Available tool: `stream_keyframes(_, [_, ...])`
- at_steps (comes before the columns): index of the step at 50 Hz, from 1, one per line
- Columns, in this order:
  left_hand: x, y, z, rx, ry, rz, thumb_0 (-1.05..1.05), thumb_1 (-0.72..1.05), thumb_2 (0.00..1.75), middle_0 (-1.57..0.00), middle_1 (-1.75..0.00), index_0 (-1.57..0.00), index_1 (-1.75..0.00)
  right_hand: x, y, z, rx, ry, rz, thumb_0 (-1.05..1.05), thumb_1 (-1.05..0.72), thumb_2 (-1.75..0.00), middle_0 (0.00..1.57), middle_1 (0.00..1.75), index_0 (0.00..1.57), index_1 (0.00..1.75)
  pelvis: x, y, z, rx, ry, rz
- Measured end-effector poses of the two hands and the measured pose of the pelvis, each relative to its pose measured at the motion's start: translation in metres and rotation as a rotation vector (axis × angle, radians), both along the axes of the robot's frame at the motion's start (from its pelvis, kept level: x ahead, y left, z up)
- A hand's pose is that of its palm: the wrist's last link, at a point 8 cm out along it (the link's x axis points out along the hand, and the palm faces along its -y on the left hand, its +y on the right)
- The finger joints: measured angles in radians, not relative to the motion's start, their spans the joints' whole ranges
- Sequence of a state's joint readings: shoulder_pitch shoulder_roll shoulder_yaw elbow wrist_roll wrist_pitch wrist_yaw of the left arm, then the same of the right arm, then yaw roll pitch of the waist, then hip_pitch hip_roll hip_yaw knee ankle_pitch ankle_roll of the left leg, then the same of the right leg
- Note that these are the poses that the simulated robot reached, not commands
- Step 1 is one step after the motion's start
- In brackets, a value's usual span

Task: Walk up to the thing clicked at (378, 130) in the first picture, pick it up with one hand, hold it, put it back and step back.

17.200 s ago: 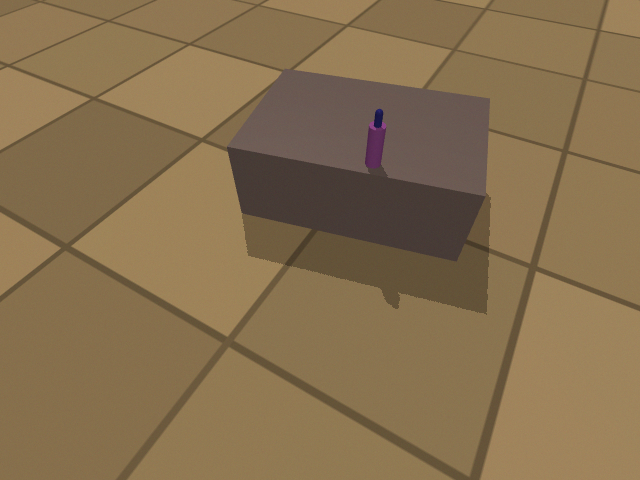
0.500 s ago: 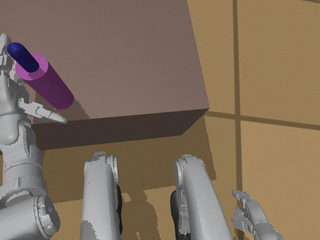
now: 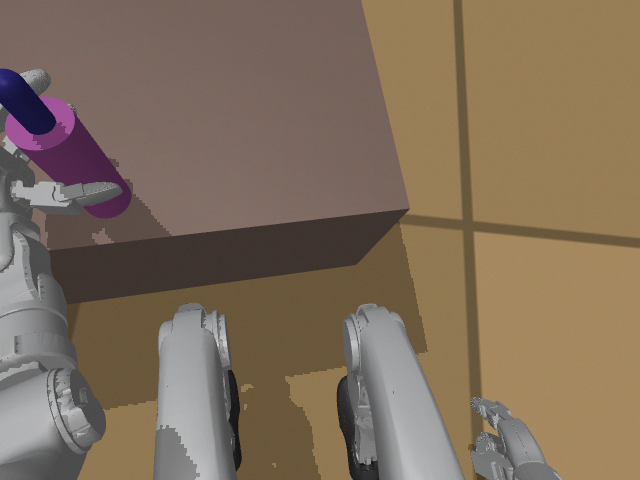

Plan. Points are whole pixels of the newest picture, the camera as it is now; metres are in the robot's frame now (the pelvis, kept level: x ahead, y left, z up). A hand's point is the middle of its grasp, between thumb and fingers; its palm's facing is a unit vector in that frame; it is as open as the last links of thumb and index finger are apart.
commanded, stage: close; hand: left
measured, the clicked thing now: (66, 152) +0.46 +0.27 +0.02
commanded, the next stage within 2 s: settle in 0.18 s
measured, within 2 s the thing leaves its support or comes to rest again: leaves its support in 0.52 s
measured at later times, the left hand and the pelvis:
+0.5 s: hand (62, 167) +0.45 +0.28 +0.00, palm faces +0.25 -0.97 -0.03, open 8.4 cm; pelvis +0.00 +0.00 +0.00, yaw +0 degrees
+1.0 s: hand (10, 114) +0.47 +0.29 +0.07, palm faces +0.26 -0.97 -0.01, open 8.1 cm; pelvis +0.02 +0.01 +0.07, yaw +1 degrees
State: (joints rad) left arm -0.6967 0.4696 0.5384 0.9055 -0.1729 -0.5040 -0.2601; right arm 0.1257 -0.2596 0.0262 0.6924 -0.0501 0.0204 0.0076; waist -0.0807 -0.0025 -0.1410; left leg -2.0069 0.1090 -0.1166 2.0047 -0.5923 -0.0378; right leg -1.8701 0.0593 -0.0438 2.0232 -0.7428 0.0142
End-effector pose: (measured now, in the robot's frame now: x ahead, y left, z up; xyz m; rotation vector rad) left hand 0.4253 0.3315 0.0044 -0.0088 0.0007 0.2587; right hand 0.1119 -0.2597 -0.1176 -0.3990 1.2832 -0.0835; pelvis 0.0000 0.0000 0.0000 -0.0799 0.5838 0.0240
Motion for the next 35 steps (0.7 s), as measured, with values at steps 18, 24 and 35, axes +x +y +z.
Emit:
stream_keyframes(18, [-0.008,-0.006,-0.008,0.01,0.007,-0.002,-0.01,-0.1,0.64,-0.91,-0.85,-0.92,-0.82,0.007,0.005,-0.004,0.007,-0.02,0.014,0.0,-0.92,-0.89,0.2,0.3,0.2,0.3,-0.003,0.002,-0.004,-0.004,-0.012,0.0])
stream_keyframes(24, [-0.009,-0.007,-0.003,0.03,0.029,-0.01,-0.01,-0.17,0.82,-0.88,-0.99,-0.89,-0.97,0.004,0.007,-0.002,0.012,-0.015,0.003,0.0,-0.91,-0.89,0.2,0.3,0.2,0.3,-0.003,0.002,0.0,-0.003,-0.012,0.002])
stream_keyframes(35, [-0.004,-0.002,0.035,0.029,0.022,0.011,0.0,-0.17,1.07,-0.82,-1.12,-0.83,-1.1,0.003,0.01,0.025,0.014,-0.003,-0.027,0.0,-0.9,-0.89,0.2,0.3,0.2,0.3,0.004,0.003,0.028,-0.005,-0.003,0.012])
